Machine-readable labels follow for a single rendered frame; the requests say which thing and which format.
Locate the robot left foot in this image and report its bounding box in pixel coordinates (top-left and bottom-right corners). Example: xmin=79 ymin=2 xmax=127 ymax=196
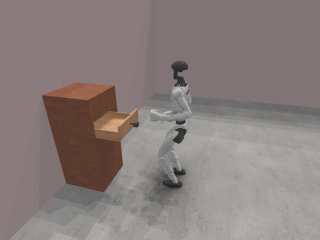
xmin=163 ymin=180 xmax=183 ymax=188

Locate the humanoid robot torso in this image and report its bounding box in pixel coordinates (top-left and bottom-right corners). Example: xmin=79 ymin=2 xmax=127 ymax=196
xmin=170 ymin=84 xmax=189 ymax=136

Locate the handle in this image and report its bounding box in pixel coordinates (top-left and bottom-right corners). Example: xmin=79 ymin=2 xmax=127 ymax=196
xmin=130 ymin=121 xmax=139 ymax=128

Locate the robot right upper arm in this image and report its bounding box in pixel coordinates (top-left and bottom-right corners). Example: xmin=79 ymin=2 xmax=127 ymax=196
xmin=186 ymin=82 xmax=192 ymax=106

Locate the cabinet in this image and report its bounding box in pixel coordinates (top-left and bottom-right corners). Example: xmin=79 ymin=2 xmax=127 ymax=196
xmin=42 ymin=82 xmax=123 ymax=192

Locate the left robot hand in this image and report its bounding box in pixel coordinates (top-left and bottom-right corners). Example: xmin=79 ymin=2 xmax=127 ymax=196
xmin=149 ymin=109 xmax=161 ymax=122

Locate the drawer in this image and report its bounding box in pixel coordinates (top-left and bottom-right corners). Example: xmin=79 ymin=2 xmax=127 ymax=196
xmin=93 ymin=109 xmax=139 ymax=142

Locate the left robot forearm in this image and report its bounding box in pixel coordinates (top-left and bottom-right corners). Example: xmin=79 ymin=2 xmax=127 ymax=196
xmin=159 ymin=111 xmax=190 ymax=122

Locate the right robot hand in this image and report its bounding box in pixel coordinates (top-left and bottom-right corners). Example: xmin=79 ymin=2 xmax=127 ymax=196
xmin=160 ymin=111 xmax=171 ymax=124

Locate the robot left upper arm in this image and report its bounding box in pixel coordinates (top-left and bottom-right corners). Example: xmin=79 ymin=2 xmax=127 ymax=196
xmin=172 ymin=87 xmax=192 ymax=119

